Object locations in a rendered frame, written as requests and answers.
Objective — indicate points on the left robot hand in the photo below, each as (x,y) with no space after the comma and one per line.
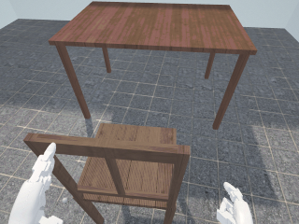
(26,209)

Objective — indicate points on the table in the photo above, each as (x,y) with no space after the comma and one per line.
(202,28)

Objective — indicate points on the right robot hand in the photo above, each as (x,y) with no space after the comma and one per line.
(239,212)

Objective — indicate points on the chair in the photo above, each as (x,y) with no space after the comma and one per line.
(131,165)

